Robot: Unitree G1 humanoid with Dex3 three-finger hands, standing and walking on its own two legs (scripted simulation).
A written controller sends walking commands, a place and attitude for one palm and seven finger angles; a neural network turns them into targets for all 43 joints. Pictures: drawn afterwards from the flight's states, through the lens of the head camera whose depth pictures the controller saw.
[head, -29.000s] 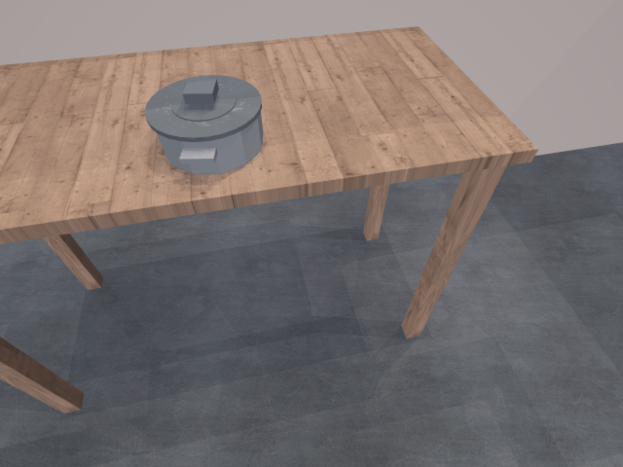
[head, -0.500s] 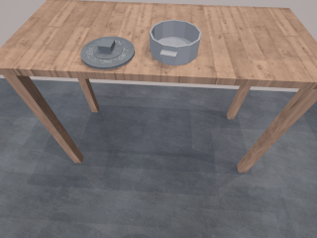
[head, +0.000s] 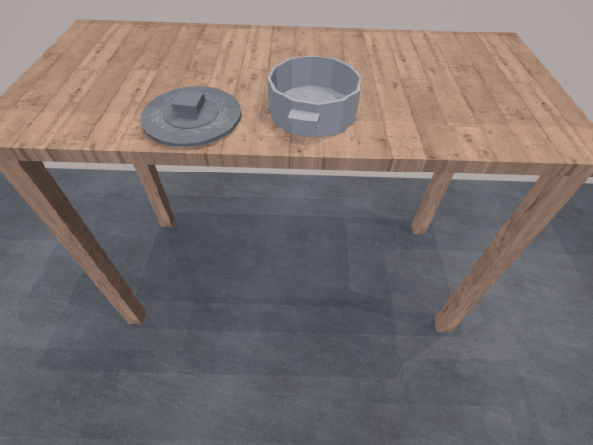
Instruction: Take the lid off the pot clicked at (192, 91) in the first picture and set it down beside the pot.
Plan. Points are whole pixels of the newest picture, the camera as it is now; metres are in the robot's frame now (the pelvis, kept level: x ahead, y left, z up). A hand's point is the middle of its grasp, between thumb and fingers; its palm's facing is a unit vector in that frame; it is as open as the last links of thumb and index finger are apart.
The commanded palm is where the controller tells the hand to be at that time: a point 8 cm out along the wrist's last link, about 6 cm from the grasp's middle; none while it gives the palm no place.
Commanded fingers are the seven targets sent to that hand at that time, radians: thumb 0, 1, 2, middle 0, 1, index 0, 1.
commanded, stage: let the arm hang, fingers relaxed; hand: left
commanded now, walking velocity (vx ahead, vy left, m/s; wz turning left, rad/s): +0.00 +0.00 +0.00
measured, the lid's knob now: (189, 102) +0.67 +0.24 +0.09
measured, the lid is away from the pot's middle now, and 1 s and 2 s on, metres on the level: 0.24 0.24 0.24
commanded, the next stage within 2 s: look to check the result in 0.76 s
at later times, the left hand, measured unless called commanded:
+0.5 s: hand out of the picture +0.02 +0.18 -0.18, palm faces +0.04 -0.98 -0.19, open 7.3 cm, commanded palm none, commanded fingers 0.00 0.90 0.90 -0.20 -0.30 -0.20 -0.30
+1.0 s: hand out of the picture +0.04 +0.18 -0.18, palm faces +0.03 -0.98 -0.20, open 7.3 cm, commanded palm none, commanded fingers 0.00 0.90 0.90 -0.20 -0.30 -0.20 -0.30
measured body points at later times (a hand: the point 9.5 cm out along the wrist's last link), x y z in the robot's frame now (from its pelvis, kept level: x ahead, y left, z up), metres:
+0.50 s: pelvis +0.01 +0.01 +0.00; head +0.04 +0.01 +0.45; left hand +0.02 +0.23 -0.16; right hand +0.00 -0.21 -0.16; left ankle -0.03 +0.13 -0.74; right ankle +0.00 -0.12 -0.74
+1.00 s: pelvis +0.01 +0.00 +0.00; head +0.04 +0.01 +0.45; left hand +0.04 +0.23 -0.16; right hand +0.00 -0.21 -0.16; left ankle -0.03 +0.13 -0.74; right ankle +0.00 -0.12 -0.74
